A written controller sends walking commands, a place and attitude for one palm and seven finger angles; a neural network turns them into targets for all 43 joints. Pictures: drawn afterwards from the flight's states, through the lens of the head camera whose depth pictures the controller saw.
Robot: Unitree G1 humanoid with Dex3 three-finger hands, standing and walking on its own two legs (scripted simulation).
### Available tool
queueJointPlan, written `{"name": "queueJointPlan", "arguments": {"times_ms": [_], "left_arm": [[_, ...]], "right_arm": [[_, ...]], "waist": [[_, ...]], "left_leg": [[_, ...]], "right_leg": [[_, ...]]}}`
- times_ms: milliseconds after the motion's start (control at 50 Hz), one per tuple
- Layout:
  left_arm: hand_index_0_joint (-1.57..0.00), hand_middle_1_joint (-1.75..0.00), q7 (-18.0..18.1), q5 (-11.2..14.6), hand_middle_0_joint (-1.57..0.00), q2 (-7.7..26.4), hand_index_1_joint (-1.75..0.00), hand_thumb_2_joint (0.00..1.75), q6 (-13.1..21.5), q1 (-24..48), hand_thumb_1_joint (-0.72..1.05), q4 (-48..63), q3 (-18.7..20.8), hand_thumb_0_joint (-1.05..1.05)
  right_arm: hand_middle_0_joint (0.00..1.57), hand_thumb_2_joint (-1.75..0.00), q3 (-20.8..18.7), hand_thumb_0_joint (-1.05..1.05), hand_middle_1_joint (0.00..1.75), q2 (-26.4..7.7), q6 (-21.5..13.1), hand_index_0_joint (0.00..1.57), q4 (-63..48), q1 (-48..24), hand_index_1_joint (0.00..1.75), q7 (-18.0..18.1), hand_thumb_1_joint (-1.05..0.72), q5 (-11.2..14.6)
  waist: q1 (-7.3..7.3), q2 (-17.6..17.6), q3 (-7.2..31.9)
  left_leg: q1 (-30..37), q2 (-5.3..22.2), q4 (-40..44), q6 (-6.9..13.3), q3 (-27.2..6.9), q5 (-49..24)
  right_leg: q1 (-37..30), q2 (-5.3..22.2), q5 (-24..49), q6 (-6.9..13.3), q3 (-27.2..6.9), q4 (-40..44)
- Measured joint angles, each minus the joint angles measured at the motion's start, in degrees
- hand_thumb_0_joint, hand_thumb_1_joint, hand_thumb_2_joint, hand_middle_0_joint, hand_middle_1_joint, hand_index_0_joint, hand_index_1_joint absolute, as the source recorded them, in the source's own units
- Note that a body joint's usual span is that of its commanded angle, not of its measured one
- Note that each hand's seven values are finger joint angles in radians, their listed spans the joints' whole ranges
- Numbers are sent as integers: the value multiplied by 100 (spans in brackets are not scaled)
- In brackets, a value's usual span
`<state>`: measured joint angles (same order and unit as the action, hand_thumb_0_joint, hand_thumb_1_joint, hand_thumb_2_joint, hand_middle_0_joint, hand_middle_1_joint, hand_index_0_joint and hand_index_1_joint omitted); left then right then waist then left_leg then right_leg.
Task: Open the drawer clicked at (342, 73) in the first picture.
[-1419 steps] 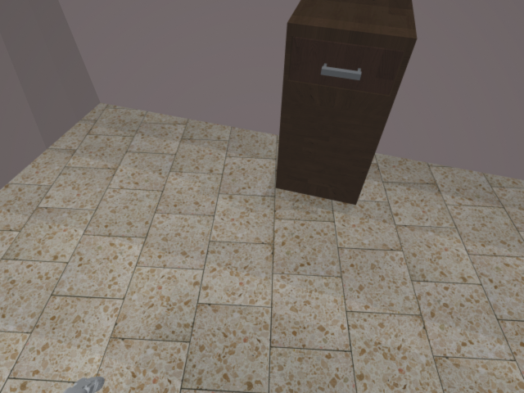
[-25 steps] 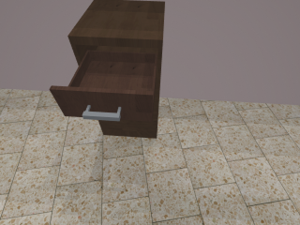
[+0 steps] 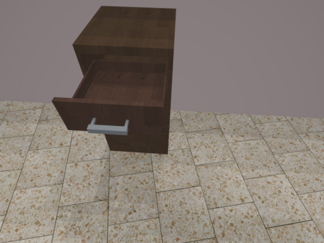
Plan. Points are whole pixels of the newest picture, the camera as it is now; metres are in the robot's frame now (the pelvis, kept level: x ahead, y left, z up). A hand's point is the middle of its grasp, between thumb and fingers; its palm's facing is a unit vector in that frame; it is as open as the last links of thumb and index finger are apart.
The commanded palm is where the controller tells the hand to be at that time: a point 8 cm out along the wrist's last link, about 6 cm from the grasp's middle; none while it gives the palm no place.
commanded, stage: look to check the result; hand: left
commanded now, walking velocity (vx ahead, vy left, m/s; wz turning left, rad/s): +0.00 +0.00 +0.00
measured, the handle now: (109, 125) +0.50 +0.22 -0.07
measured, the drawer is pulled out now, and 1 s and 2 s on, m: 0.30 0.30 0.30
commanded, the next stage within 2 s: stand and wait in 0.54 s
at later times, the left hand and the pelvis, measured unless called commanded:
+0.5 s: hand out of the picture +0.01 +0.16 -0.17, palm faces +0.05 -0.98 -0.19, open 7.3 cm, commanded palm none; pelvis +0.01 -0.01 +0.00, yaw +0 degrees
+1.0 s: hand out of the picture +0.02 +0.15 -0.17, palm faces +0.05 -0.98 -0.20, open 7.3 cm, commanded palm none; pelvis +0.02 -0.02 +0.00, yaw +0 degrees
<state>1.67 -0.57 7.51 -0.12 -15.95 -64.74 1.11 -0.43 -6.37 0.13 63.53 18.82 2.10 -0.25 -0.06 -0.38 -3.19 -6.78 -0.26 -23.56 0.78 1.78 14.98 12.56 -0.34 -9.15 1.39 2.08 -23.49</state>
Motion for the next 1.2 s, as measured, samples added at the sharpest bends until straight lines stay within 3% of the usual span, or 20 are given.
{"name": "queueJointPlan", "arguments": {"times_ms": [1200], "left_arm": [[-20,-30,-9,21,-20,111,-29,90,51,284,91,-41,47,0]], "right_arm": [[20,-90,-34,1,30,-163,18,20,102,-214,30,13,-91,-10]], "waist": [[-15,-70,-95]], "left_leg": [[247,202,295,-211,-91,-15]], "right_leg": [[-226,-199,-49,195,105,225]]}}
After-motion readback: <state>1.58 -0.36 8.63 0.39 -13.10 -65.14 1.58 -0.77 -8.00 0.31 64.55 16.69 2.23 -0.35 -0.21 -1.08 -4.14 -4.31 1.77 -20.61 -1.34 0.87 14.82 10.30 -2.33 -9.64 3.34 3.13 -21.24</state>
